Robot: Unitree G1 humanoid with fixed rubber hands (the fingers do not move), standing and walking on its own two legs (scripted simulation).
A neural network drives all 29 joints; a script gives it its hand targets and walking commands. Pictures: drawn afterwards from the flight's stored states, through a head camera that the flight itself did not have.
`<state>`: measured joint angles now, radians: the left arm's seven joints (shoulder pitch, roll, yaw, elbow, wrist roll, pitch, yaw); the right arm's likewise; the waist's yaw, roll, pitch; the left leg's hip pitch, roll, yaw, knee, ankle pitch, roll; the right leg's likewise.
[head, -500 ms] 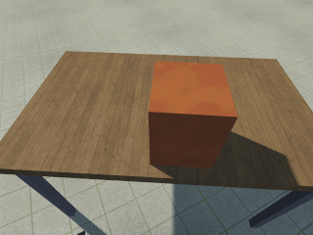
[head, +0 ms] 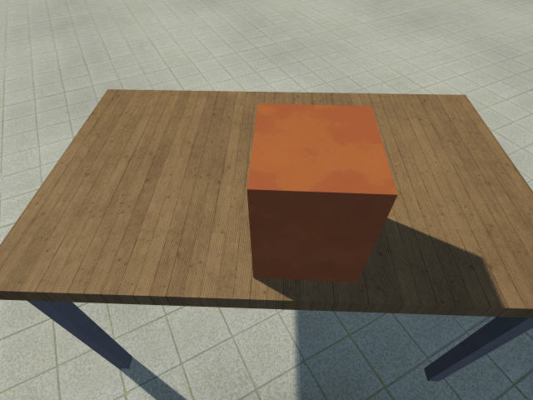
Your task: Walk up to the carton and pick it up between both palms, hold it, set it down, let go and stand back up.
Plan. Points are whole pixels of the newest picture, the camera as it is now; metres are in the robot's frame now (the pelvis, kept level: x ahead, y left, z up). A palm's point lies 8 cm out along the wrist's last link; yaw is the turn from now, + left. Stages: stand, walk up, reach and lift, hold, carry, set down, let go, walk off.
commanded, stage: stand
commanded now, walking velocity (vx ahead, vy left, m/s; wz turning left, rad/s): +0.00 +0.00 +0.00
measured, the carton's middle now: (309, 196) +0.45 -0.07 +0.03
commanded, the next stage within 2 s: none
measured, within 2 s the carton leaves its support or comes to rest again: neither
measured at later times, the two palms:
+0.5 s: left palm out of the picture -0.02 +0.20 -0.15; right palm out of the picture -0.02 -0.23 -0.14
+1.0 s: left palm out of the picture -0.04 +0.19 -0.15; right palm out of the picture -0.05 -0.23 -0.14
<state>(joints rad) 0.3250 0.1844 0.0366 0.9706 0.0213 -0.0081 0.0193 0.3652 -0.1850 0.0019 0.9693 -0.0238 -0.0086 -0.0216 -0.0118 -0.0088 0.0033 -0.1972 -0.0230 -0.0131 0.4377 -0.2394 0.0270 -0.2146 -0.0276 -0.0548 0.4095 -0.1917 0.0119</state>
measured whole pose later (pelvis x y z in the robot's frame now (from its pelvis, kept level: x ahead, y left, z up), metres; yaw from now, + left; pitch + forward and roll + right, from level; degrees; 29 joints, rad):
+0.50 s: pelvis +0.01 -0.01 +0.00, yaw +0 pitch +0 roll +0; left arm 0.36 0.14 0.00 1.10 0.02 -0.02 0.03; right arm 0.35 -0.16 0.03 1.10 -0.02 -0.01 -0.04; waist 0.00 -0.01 0.00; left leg -0.18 -0.01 -0.02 0.43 -0.25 0.01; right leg -0.21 -0.01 -0.05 0.42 -0.21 -0.01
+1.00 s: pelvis +0.00 -0.01 +0.00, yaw -1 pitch -1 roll +0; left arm 0.36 0.13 0.01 1.15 0.01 -0.01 0.03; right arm 0.37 -0.14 0.04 1.15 -0.02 -0.02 -0.04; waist 0.01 -0.02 0.01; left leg -0.18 -0.01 -0.01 0.44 -0.24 0.01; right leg -0.21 -0.01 -0.04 0.42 -0.20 -0.01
